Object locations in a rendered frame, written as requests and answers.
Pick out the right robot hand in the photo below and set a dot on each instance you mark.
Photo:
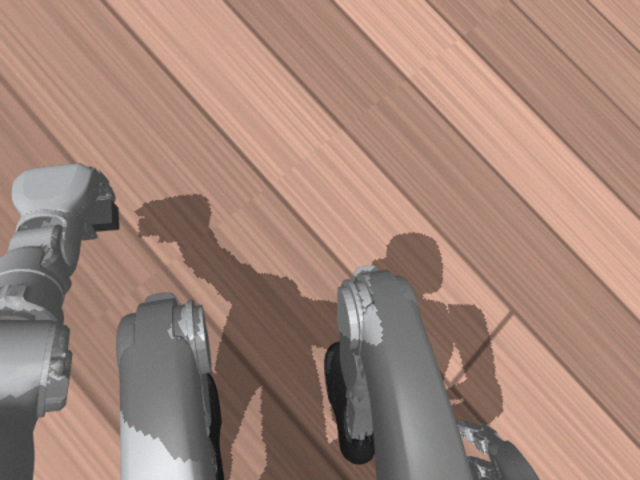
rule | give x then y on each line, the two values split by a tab
507	463

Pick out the right robot foot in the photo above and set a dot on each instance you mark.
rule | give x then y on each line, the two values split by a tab
355	451

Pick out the left robot hand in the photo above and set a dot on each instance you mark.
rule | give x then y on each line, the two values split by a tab
69	188

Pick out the small box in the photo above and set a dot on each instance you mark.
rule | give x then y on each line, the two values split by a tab
103	216

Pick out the left robot arm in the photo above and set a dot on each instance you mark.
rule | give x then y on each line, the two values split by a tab
35	362

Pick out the left robot foot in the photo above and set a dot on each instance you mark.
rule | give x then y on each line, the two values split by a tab
214	435

